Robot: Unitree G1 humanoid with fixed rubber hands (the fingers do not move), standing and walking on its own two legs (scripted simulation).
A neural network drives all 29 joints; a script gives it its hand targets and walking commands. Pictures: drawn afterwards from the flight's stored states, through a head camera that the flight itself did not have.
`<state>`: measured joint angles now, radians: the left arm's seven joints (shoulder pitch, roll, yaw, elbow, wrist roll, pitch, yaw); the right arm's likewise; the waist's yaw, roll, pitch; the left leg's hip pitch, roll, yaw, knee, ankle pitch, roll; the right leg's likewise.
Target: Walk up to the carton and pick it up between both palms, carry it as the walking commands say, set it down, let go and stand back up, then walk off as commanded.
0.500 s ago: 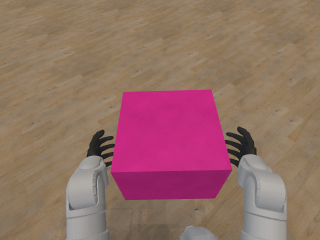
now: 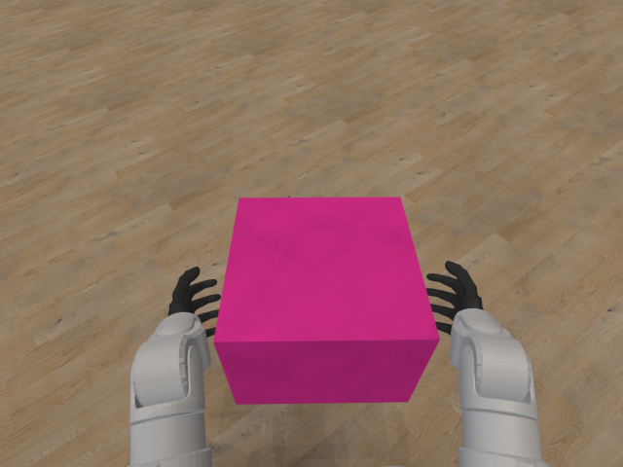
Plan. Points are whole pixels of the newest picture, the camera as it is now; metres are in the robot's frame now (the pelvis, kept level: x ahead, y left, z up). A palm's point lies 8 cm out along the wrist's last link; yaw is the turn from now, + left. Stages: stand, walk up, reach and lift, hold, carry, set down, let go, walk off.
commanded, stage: carry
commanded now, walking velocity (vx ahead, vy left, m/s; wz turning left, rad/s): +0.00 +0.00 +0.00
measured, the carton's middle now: (321, 297) +0.37 -0.01 -0.07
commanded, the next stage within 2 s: none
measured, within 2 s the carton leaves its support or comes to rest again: neither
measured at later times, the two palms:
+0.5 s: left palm (224, 190) +0.60 +0.16 -0.04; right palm (401, 191) +0.59 -0.18 -0.06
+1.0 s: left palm (224, 41) +1.06 +0.19 +0.04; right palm (359, 48) +1.01 -0.16 +0.02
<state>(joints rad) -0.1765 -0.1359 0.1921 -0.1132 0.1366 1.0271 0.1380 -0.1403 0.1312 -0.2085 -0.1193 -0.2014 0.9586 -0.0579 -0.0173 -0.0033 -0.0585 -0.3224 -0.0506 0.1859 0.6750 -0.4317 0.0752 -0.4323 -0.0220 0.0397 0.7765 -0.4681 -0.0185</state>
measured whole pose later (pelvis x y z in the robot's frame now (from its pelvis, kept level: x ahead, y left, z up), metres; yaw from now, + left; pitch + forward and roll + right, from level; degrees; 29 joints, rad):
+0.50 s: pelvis +0.34 +0.00 -0.08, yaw +4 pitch +4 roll -3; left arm -0.11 -0.13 0.12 -0.07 0.13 0.95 0.10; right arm -0.02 0.10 -0.20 -0.17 -0.15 0.92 -0.09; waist -0.05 0.14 -0.07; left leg -0.02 0.06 0.06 1.12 -0.78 -0.02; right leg -0.66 0.09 -0.11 1.20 -0.58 -0.10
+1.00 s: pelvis +0.77 +0.05 +0.00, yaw -3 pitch +4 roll -2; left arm -0.13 -0.13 0.16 -0.09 0.14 0.83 0.09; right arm -0.04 0.13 -0.20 -0.14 -0.16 0.81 -0.07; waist -0.04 0.07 -0.01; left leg -0.28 -0.09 0.14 0.69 -0.48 0.16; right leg -0.59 0.10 0.04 1.37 -0.54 -0.01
